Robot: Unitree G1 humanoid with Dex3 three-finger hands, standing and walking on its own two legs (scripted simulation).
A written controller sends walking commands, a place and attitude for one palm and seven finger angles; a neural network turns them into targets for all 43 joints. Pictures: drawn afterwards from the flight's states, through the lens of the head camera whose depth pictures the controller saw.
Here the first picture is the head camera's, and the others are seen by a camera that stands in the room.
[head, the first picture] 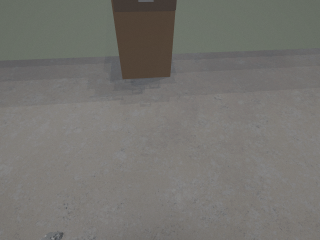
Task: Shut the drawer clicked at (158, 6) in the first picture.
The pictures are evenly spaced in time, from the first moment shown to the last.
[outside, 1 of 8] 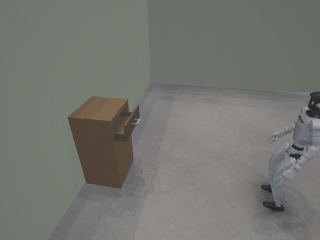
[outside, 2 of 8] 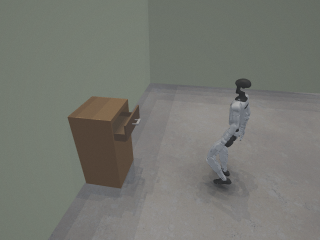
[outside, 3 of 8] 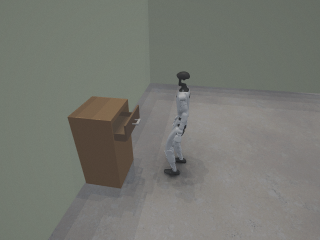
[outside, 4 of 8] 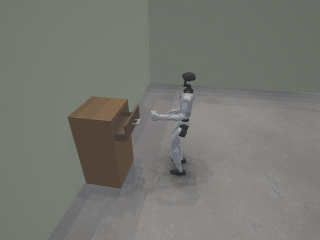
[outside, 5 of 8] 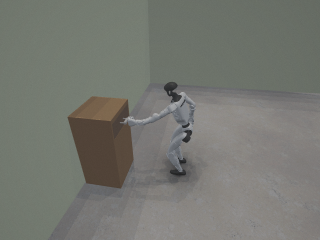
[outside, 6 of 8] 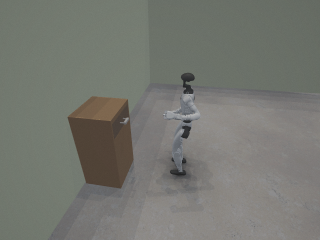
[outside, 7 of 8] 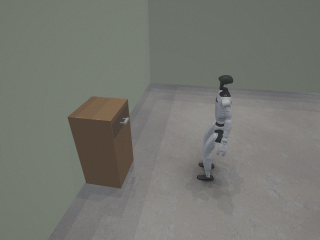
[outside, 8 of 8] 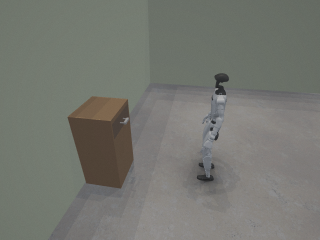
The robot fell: no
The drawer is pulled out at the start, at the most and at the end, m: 0.14 0.14 0.00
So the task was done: yes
